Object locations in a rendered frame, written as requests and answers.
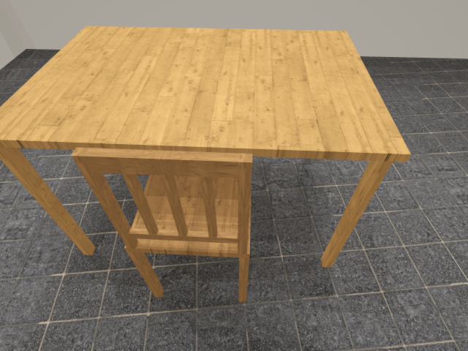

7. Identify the chair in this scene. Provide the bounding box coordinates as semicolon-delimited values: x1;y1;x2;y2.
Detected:
72;148;252;302

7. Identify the table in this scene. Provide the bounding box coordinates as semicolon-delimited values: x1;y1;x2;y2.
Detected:
0;26;411;268

